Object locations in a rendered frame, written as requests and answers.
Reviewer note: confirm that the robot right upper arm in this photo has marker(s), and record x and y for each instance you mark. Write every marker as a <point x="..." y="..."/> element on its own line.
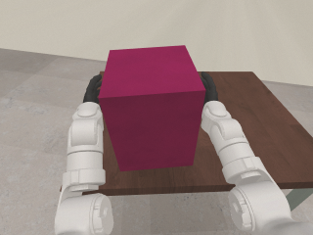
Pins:
<point x="260" y="208"/>

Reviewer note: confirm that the robot left upper arm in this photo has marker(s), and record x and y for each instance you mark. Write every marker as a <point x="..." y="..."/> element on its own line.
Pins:
<point x="89" y="214"/>

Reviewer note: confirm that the robot right hand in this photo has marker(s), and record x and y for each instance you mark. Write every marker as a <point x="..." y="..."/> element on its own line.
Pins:
<point x="210" y="88"/>

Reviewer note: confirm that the right robot forearm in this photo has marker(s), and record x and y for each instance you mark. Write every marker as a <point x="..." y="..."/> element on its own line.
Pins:
<point x="240" y="165"/>

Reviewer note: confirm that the carton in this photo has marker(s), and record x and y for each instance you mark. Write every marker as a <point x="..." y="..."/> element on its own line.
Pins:
<point x="152" y="100"/>

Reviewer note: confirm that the left robot forearm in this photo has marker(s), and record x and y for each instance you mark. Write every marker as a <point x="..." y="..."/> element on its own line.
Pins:
<point x="85" y="148"/>

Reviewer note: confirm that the robot left hand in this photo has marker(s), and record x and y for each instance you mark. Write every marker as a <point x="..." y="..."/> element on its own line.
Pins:
<point x="92" y="93"/>

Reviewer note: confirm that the table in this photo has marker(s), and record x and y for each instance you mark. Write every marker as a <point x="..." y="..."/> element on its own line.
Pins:
<point x="272" y="132"/>

